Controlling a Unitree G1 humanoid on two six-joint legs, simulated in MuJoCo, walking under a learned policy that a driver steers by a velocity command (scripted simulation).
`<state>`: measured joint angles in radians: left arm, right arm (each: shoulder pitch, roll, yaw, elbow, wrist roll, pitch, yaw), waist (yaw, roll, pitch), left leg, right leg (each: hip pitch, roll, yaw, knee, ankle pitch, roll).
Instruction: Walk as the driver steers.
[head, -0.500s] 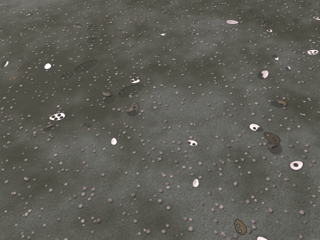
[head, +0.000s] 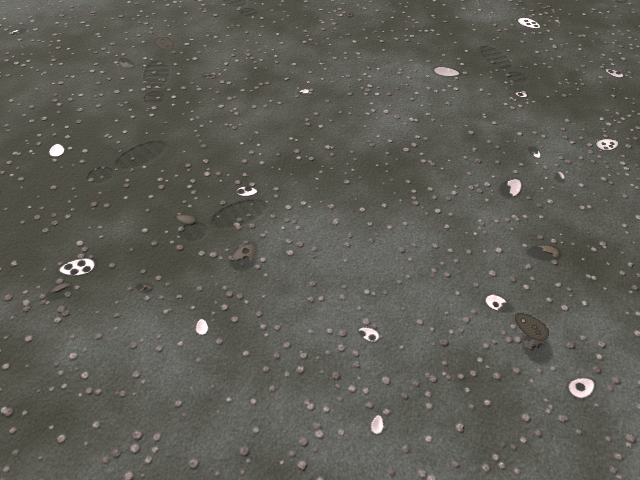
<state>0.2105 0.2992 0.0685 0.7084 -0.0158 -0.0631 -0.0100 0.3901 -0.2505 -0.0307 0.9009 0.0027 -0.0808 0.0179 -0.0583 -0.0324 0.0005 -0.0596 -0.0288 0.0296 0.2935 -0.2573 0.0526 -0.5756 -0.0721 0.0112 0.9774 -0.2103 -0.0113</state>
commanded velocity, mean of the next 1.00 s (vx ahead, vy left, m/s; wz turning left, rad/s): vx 0.48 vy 0.00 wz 0.22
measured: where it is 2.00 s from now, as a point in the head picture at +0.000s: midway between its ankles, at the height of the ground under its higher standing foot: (238, 304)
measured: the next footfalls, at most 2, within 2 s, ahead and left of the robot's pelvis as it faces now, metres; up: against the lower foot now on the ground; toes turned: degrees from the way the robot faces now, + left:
right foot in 0.26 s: +0.33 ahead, -0.14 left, +0.00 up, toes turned -1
left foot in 0.80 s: +0.62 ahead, +0.11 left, +0.00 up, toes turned +12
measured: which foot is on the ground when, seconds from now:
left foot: down 0.00-0.28, up 0.30-0.78, down 0.80-1.00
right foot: up 0.00-0.24, down 0.26-0.82, up 0.84-1.00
